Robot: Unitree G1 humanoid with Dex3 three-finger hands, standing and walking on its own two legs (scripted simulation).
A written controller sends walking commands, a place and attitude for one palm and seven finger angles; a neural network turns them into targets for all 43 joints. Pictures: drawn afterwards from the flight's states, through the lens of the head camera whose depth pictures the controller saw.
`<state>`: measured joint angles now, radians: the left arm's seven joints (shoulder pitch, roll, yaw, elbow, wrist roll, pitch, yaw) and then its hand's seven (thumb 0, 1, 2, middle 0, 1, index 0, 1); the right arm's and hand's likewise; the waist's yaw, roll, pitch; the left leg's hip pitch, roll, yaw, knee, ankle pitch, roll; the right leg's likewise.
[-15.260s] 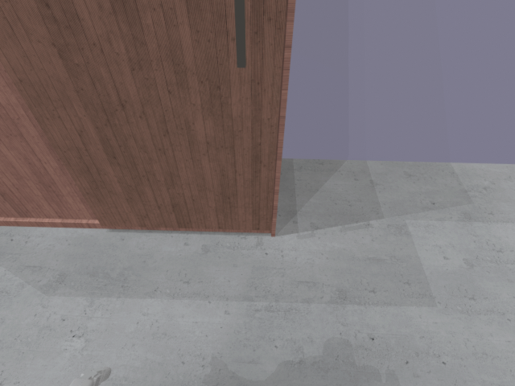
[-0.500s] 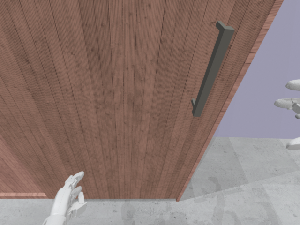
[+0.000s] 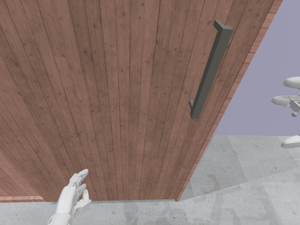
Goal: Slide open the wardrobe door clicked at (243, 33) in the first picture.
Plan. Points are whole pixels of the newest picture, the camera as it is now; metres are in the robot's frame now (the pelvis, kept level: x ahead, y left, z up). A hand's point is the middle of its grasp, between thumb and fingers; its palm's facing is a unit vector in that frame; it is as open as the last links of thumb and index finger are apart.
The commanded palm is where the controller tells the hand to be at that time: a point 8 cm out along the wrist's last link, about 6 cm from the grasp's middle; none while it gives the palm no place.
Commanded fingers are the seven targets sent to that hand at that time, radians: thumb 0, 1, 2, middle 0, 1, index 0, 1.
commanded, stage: move the hooked fingers beside the handle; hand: right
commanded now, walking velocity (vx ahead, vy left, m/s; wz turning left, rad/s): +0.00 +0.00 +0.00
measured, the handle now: (204, 75) +0.43 -0.12 +0.23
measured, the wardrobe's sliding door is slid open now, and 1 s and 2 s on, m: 0.00 0.00 0.00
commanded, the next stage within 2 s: none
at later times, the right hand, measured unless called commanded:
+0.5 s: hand (269, 103) +0.32 -0.24 +0.24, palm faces +0.04 +0.99 -0.11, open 14.0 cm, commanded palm +0.29 -0.28 +0.25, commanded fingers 0.00 0.50 -0.30 0.30 1.20 0.30 1.20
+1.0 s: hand (243, 91) +0.36 -0.20 +0.23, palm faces +0.01 +1.00 -0.07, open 14.0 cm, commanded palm +0.33 -0.25 +0.24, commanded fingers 0.00 0.50 -0.30 0.30 1.20 0.30 1.20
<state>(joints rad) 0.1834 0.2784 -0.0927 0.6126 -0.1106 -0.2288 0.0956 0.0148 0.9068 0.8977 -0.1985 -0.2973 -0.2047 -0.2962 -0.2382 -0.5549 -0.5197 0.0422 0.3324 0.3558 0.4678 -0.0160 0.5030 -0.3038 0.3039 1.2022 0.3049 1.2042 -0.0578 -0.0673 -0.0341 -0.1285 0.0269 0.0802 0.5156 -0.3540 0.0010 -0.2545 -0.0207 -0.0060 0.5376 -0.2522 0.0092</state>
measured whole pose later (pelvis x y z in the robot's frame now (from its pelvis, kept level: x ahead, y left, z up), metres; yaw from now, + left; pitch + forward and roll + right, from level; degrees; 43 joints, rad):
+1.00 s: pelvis +0.00 +0.01 +0.00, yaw +1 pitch -1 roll -1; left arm 0.19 0.28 -0.08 0.64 -0.10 -0.16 0.11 0.01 0.91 0.90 -0.20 -0.30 -0.20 -0.30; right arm -0.47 -0.45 -0.35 0.24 0.26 0.36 0.30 -0.02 0.50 -0.30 0.30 1.20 0.30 1.20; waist -0.01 -0.06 -0.04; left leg -0.15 0.02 0.07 0.54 -0.37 0.02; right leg -0.26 -0.03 -0.01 0.53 -0.25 0.02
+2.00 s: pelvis +0.00 +0.00 +0.00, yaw +1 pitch -1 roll +0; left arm 0.21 0.26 -0.07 0.65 -0.10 -0.10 0.10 0.01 0.91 0.90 -0.20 -0.30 -0.20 -0.30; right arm -0.56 -0.41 -0.30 0.34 0.23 0.33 0.22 -0.02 0.50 -0.30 0.32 1.22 0.30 1.20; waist 0.00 -0.05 -0.04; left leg -0.13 0.02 0.06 0.50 -0.34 0.00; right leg -0.24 -0.02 -0.03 0.50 -0.24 0.01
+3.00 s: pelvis +0.00 +0.01 +0.00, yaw +2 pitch -2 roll -1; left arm 0.19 0.26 -0.06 0.64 -0.09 -0.06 0.09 0.01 0.91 0.90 -0.20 -0.30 -0.20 -0.30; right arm -0.55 -0.35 -0.25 0.24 0.23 0.38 0.14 -0.02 0.50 -0.30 0.33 1.22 0.30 1.20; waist 0.00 -0.05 -0.05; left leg -0.12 0.02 0.06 0.50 -0.35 0.01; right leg -0.22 -0.03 -0.03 0.49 -0.24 0.02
